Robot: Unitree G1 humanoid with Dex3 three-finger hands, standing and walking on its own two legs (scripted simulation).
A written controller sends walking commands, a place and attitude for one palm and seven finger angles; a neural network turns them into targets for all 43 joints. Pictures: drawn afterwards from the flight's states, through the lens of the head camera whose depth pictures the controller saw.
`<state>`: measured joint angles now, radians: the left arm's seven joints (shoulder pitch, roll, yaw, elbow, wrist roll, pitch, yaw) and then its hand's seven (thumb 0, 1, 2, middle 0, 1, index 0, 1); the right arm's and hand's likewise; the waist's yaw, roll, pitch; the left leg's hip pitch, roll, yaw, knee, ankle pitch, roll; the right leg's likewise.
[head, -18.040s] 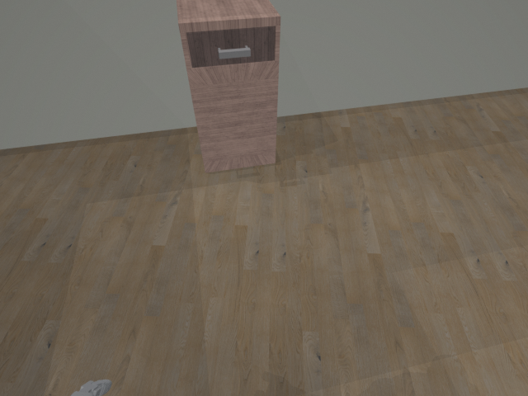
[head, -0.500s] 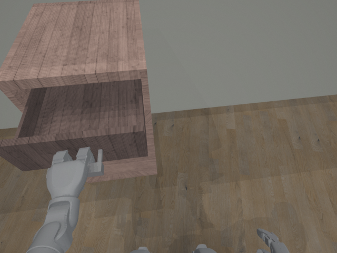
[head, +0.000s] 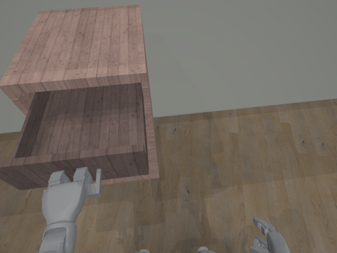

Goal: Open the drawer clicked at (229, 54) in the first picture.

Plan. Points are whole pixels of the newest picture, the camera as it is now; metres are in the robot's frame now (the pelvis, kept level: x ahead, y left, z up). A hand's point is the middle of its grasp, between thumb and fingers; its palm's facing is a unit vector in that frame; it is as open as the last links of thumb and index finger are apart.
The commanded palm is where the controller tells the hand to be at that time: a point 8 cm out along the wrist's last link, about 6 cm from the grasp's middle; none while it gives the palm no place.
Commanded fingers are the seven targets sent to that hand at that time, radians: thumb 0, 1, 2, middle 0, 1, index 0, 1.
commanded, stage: pull the drawer open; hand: left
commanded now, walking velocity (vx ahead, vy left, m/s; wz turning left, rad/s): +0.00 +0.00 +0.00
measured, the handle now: (74, 184) +0.29 +0.25 -0.03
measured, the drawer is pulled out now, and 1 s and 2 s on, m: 0.24 0.30 0.30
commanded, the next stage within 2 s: open the thumb to release the handle in 0.74 s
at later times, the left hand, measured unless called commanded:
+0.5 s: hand (71, 233) +0.18 +0.24 -0.05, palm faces -0.06 -0.07 -1.00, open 5.9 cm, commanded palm +0.15 +0.23 +0.00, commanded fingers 0.00 0.90 0.90 -0.40 -1.35 -0.40 -1.35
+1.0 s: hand (70, 232) +0.18 +0.24 -0.05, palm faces -0.01 -0.05 -1.00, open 6.1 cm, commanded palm +0.16 +0.23 +0.00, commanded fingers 0.00 0.27 0.63 -0.35 -1.28 -0.35 -1.28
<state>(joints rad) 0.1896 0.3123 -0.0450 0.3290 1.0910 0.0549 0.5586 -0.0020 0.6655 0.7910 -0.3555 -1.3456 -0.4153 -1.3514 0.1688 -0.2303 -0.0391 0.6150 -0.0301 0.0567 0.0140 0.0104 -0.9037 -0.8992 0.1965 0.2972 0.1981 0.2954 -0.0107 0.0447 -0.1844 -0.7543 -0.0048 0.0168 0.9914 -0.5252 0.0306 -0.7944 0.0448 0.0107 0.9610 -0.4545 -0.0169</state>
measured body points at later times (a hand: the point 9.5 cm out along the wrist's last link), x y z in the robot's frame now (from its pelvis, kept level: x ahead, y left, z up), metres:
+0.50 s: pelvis +0.00 -0.01 -0.01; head +0.05 -0.02 +0.44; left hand +0.18 +0.24 +0.01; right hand +0.21 -0.23 -0.11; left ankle -0.03 +0.10 -0.68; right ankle +0.00 -0.11 -0.68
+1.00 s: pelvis +0.00 -0.01 -0.02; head +0.07 -0.02 +0.43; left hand +0.18 +0.24 +0.00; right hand +0.20 -0.24 -0.13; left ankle -0.03 +0.10 -0.68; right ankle +0.00 -0.11 -0.68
